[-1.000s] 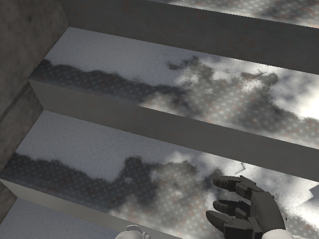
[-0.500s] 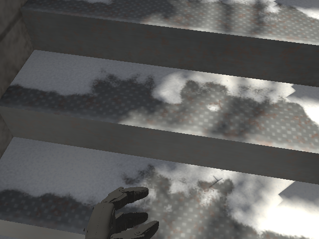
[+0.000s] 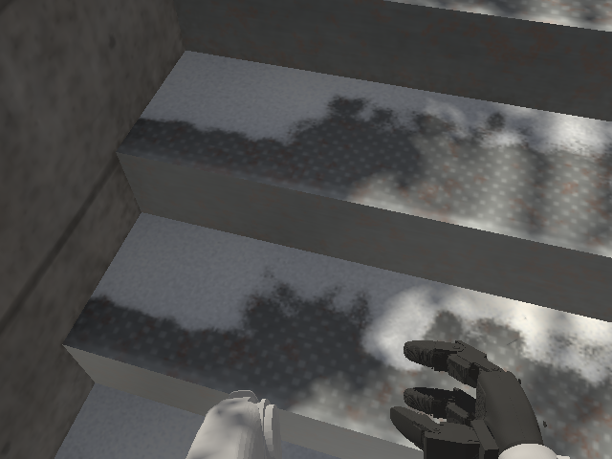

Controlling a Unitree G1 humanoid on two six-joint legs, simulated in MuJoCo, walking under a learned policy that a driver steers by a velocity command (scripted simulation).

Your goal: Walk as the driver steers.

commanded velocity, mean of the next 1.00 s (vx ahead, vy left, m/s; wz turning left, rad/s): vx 0.50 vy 0.00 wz -0.46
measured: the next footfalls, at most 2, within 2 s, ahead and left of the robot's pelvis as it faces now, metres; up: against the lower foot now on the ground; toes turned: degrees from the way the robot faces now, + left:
left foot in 0.04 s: +0.25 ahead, +0.10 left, +0.17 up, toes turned +7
right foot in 0.58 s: +0.50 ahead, -0.10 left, +0.35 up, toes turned -19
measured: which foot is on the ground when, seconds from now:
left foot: up 0.00-0.02, down 0.04-0.62, up 0.64-1.00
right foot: down 0.00-0.08, up 0.10-0.56, down 0.58-1.00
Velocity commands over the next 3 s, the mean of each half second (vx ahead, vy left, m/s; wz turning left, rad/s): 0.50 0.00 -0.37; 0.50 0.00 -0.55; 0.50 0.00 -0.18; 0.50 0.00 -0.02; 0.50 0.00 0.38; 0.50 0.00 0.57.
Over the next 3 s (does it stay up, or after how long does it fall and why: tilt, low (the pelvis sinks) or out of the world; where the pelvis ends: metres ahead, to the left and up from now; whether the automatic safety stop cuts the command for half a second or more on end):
stays up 1.66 -0.57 1.02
